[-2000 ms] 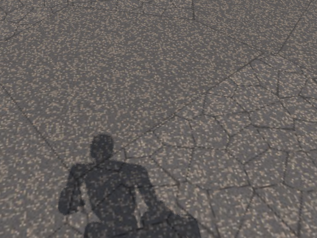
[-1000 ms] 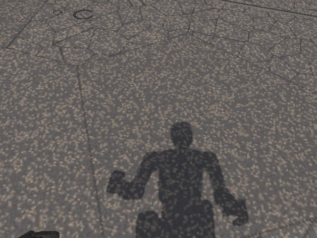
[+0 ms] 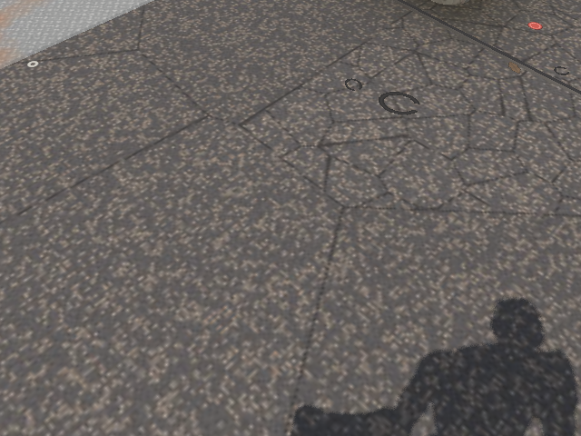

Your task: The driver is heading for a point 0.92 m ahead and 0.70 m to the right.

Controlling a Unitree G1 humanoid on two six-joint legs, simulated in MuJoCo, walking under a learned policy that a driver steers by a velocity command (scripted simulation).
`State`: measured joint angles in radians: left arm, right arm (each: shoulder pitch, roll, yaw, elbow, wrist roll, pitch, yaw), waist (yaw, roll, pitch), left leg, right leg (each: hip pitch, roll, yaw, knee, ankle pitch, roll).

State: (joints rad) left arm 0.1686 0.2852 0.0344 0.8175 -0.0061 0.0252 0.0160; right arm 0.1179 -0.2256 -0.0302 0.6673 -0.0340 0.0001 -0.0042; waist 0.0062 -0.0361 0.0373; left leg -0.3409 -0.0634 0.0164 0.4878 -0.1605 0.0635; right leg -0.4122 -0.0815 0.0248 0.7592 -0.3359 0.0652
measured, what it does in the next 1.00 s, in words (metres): steps on the spot, turning right: right foot, then left foot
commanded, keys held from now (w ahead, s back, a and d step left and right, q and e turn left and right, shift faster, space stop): e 1.00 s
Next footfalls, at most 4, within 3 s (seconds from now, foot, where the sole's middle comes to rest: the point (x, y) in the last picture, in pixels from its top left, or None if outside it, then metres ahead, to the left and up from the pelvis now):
0.06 right None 0.05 -0.15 -0.77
0.38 left None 0.09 0.10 -0.77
0.84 right None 0.00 -0.14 -0.77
1.30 left None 0.15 0.03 -0.77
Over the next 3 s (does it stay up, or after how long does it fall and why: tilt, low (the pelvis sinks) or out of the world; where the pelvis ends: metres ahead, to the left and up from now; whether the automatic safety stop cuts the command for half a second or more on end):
stays up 0.25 -0.32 0.01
